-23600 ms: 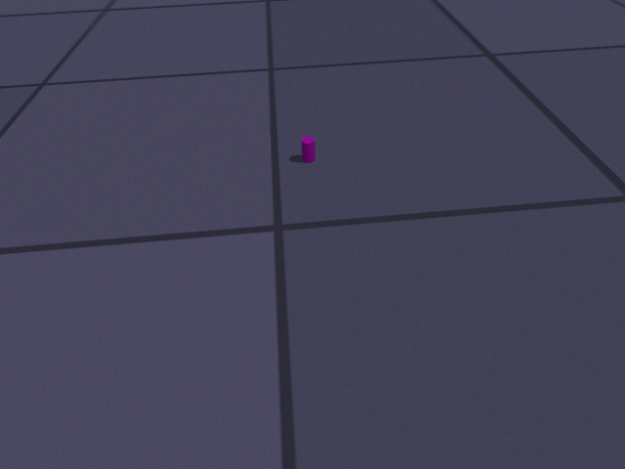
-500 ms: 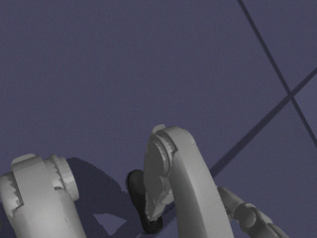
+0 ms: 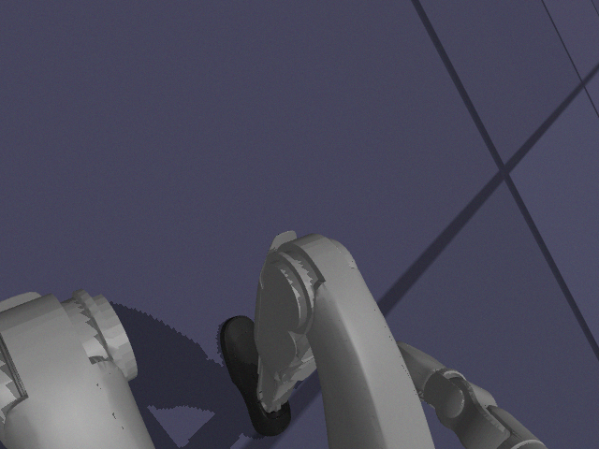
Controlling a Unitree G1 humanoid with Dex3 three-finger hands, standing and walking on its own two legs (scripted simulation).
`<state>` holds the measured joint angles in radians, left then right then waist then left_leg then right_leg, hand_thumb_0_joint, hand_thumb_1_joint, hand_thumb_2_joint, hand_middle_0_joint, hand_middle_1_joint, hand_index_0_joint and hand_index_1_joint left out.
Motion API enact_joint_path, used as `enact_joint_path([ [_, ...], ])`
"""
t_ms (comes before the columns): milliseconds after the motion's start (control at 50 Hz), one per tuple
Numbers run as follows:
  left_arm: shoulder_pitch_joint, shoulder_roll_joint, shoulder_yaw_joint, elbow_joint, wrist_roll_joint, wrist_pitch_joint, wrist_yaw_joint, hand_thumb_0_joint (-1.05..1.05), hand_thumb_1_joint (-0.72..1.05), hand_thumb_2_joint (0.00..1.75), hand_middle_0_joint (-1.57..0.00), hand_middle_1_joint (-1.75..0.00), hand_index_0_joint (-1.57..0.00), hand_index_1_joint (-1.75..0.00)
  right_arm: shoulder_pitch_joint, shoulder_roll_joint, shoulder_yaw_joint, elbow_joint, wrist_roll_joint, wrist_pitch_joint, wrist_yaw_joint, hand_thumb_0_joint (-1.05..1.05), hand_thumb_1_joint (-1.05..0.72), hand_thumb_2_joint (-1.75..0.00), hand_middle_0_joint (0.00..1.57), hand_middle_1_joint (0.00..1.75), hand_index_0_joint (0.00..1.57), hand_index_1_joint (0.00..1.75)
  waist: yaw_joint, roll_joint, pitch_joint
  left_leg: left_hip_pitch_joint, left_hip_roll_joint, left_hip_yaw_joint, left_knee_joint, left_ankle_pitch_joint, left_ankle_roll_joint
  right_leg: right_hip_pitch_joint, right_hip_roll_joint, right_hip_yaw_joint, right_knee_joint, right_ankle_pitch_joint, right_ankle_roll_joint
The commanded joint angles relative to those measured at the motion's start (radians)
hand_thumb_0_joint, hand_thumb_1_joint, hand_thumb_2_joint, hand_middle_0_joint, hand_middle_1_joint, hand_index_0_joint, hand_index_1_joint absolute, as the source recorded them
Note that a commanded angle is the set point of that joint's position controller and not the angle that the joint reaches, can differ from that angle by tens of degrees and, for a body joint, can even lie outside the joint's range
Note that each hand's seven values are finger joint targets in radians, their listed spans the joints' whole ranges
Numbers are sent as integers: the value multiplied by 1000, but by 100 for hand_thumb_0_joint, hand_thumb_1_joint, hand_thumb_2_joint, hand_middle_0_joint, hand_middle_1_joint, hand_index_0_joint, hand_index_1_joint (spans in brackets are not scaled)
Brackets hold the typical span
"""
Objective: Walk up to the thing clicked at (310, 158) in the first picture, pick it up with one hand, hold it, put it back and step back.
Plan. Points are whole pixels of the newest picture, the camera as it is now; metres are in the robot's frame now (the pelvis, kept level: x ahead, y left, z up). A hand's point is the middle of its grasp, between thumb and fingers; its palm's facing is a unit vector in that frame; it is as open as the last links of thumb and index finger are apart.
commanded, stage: lower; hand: left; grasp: from the side
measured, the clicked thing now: out of the picture +0.45 +0.32 -0.21
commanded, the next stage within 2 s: loosen in 0.16 s
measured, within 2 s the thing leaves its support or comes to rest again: rests again in 0.28 s
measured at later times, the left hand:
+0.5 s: hand out of the picture +0.44 +0.31 -0.17, palm faces +0.44 -0.90 +0.00, open 7.1 cm
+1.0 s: hand out of the picture +0.44 +0.32 -0.16, palm faces +0.45 -0.89 +0.02, open 15.8 cm
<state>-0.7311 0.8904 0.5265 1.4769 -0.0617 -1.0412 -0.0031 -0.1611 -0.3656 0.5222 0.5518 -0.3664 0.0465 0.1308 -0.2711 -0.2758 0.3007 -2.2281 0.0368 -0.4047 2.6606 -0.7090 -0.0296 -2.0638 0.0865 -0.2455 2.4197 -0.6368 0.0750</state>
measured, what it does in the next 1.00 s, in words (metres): stands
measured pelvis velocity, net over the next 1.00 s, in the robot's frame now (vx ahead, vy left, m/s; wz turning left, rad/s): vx -0.01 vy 0.00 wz -0.02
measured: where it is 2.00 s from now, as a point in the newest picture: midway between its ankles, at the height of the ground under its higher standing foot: (189, 441)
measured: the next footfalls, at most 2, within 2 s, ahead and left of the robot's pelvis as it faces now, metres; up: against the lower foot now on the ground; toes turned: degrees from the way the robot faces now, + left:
none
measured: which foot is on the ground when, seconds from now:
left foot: down 0.00-1.00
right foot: down 0.00-1.00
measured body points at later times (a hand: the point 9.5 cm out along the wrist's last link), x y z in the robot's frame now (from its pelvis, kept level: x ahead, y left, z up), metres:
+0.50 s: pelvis +0.00 +0.00 +0.00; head +0.23 +0.20 +0.33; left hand +0.41 +0.36 -0.17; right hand +0.16 -0.24 -0.03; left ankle +0.08 +0.13 -0.25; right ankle +0.14 -0.12 -0.25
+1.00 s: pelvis -0.01 +0.00 +0.00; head +0.22 +0.20 +0.33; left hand +0.42 +0.36 -0.16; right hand +0.16 -0.24 -0.03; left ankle +0.08 +0.13 -0.25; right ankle +0.14 -0.12 -0.25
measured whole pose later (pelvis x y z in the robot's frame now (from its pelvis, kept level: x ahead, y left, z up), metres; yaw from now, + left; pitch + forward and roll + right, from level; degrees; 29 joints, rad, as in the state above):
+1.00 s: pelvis -0.01 +0.00 +0.00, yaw -1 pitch +11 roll -18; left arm -0.73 0.92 0.56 1.46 -0.07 -1.07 -0.01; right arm -0.17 -0.37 0.55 0.53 -0.37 0.05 0.12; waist -0.27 -0.30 0.32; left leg -2.21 0.05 -0.43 2.66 -0.71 -0.02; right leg -2.03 0.10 -0.26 2.40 -0.62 0.07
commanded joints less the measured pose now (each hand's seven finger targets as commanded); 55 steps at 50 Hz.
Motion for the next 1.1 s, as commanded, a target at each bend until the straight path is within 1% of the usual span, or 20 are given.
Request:
enact_joint_path([
  [0, -233, 178, -1, -147, 0, -92, 7, 0, 38, 123, -125, -136, -128, -135, 31, -360, -117, -15, -2, 17, -21, 0, -90, -90, 20, 30, 20, 30, -123, 583, -539, 402, 65, 106, -329, 112, 0, 246, 33, -123, -174, 178, -72],
  [100, -217, 177, -2, -131, -3, -97, 11, 0, 39, 125, -125, -137, -128, -136, 36, -362, -106, -18, -6, 17, -20, 0, -90, -90, 20, 30, 20, 30, -126, 572, -548, 420, 68, 96, -327, 148, -1, 268, 37, -127, -175, 208, -70],
  [240, -211, 189, 1, -112, -7, -106, 16, 0, 41, 125, -126, -136, -128, -135, 19, -362, -96, -24, -9, 17, -21, 0, -89, -90, 20, 30, 20, 30, -130, 561, -527, 395, 66, 100, -315, 124, 6, 271, 42, -129, -186, 194, -69],
  [260, -219, 186, -2, -116, -8, -110, 16, 0, 35, 117, -130, -132, -132, -130, 20, -365, -97, -19, -10, 17, -21, 0, -91, -90, 20, 30, 20, 30, -134, 562, -523, 397, 67, 97, -316, 124, 5, 267, 41, -129, -185, 193, -69],
  [320, -232, 195, 10, -137, -24, -124, 13, 0, 19, 93, -111, -108, -114, -106, 20, -369, -95, -21, -12, 16, -22, 0, -91, -89, 20, 30, 20, 30, -134, 573, -537, 412, 69, 94, -316, 130, 3, 274, 44, -133, -185, 198, -69],
  [400, -221, 188, -1, -125, -22, -121, 3, 0, 0, 61, -97, -86, -100, -84, 11, -372, -98, -14, -12, 12, -25, 0, -92, -89, 20, 30, 20, 30, -138, 577, -516, 405, 70, 94, -319, 121, 3, 264, 44, -133, -187, 193, -70],
  [480, -205, 192, 6, -124, -21, -115, 2, 0, -25, 44, -69, -60, -72, -59, 19, -368, -94, -15, -14, 16, -26, 0, -93, -90, 20, 30, 20, 30, -128, 585, -543, 430, 74, 89, -321, 162, -3, 279, 46, -135, -179, 219, -73],
  [500, -218, 198, 0, -127, -21, -118, 1, 0, -27, 40, -64, -55, -65, -54, 12, -372, -94, -20, -13, 16, -27, 0, -93, -90, 20, 30, 20, 30, -129, 584, -519, 412, 71, 91, -322, 138, 0, 268, 44, -136, -181, 203, -73],
  [560, -214, 177, 1, -112, -24, -112, 1, 0, -33, 36, -59, -49, -59, -48, 16, -371, -97, -20, -11, 18, -26, 0, -93, -90, 20, 30, 20, 30, -138, 564, -510, 409, 73, 87, -327, 122, 2, 268, 44, -137, -187, 190, -71],
  [600, -207, 191, 5, -116, -24, -111, 2, 0, -37, 32, -54, -44, -55, -44, 10, -366, -96, -23, -11, 15, -27, 0, -93, -90, 20, 30, 20, 30, -124, 563, -520, 410, 72, 96, -321, 132, 4, 269, 46, -130, -190, 197, -73],
  [620, -217, 187, 3, -116, -25, -111, 2, 0, -40, 32, -53, -43, -53, -43, 10, -368, -95, -22, -12, 16, -27, 0, -93, -90, 20, 30, 20, 30, -134, 567, -516, 406, 73, 92, -321, 127, 5, 270, 47, -133, -191, 196, -72],
  [700, -206, 185, 0, -111, -21, -109, 2, 0, -42, 24, -41, -32, -42, -31, 8, -362, -96, -24, -10, 16, -26, 0, -92, -90, 20, 30, 20, 30, -127, 554, -502, 395, 73, 91, -327, 106, 7, 259, 49, -133, -194, 178, -73],
  [740, -220, 172, -7, -116, -20, -111, 2, 0, -44, 21, -37, -28, -37, -27, 9, -369, -99, -29, -12, 16, -26, 0, -92, -90, 20, 30, 20, 30, -137, 556, -512, 412, 75, 85, -333, 116, 4, 258, 47, -138, -190, 182, -73],
  [780, -222, 190, -3, -120, -19, -113, 4, 0, -48, 18, -32, -24, -33, -23, 9, -365, -96, -27, -11, 17, -26, 0, -92, -90, 20, 30, 20, 30, -130, 567, -509, 405, 74, 88, -332, 113, 5, 259, 47, -135, -190, 181, -75],
  [800, -218, 163, -9, -112, -22, -113, 3, 0, -47, 22, -27, -24, -27, -23, 7, -367, -97, -31, -12, 16, -26, 0, -90, -90, 20, 30, 20, 30, -138, 558, -520, 419, 75, 80, -332, 118, 2, 262, 49, -140, -190, 186, -72],
  [860, -226, 181, -5, -124, -18, -119, 2, 0, -44, 16, -18, -15, -19, -15, 4, -369, -97, -27, -11, 19, -27, 0, -90, -90, 20, 30, 20, 30, -135, 582, -499, 427, 78, 72, -345, 127, -3, 244, 43, -141, -178, 189, -74],
  [960, -217, 309, 78, -233, -11, -101, -7, 0, -52, 8, -10, -6, -10, -5, 23, -368, -106, -28, -4, 30, -34, 0, -90, -90, 20, 30, 20, 30, -79, 652, -561, 459, 82, 99, -346, 163, -4, 275, 42, -117, -176, 205, -78],
  [980, -230, 323, 90, -265, -11, -94, -10, 0, -55, 6, -9, -4, -9, -4, 25, -372, -113, -31, -1, 32, -33, 0, -91, -90, 20, 30, 20, 30, -80, 669, -580, 462, 80, 103, -351, 159, -5, 278, 40, -115, -177, 202, -80],
  [1040, -205, 346, 132, -369, -19, -50, -42, 0, -61, 4, -8, -3, -8, -3, 48, -370, -146, -35, 15, 40, -39, 0, -92, -90, 20, 30, 20, 30, -44, 719, -655, 503, 78, 121, -366, 191, -10, 285, 36, -98, -176, 220, -84],
  [1080, -169, 293, 111, -407, -27, -4, -81, 0, -61, 4, -8, -4, -8, -3, 71, -360, -170, -40, 33, 43, -41, 0, -91, -90, 20, 30, 20, 30, -36, 742, -682, 515, 76, 126, -392, 200, -12, 271, 31, -91, -175, 219, -90],
])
